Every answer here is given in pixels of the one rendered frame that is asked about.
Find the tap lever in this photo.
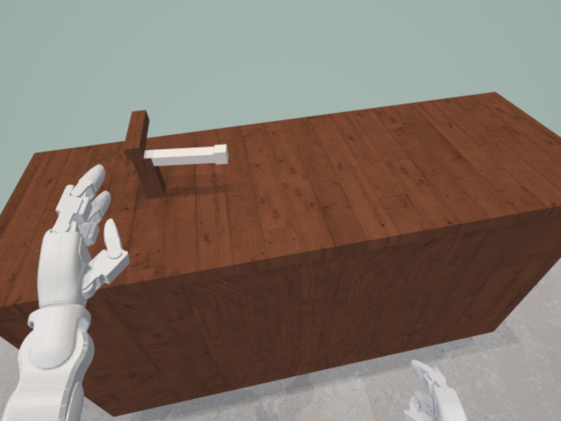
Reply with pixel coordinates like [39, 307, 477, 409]
[144, 144, 229, 166]

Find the right robot hand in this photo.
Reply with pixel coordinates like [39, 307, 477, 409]
[404, 360, 469, 421]

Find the robot left forearm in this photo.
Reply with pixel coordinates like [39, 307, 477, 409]
[1, 303, 95, 421]

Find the counter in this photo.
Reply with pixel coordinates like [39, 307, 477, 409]
[0, 92, 561, 417]

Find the left robot hand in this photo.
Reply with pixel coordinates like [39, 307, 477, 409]
[38, 164, 130, 308]

